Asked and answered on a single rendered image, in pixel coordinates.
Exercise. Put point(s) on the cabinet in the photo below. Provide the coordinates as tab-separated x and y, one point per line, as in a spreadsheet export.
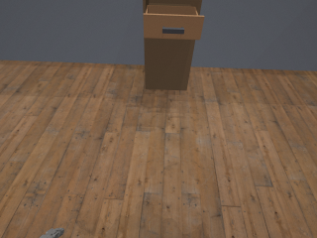
168	61

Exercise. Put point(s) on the drawer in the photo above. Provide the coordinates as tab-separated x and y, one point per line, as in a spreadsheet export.
158	16

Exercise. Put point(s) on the handle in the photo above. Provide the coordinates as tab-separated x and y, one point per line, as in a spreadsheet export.
172	30

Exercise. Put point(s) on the left robot hand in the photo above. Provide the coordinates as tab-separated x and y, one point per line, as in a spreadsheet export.
53	233

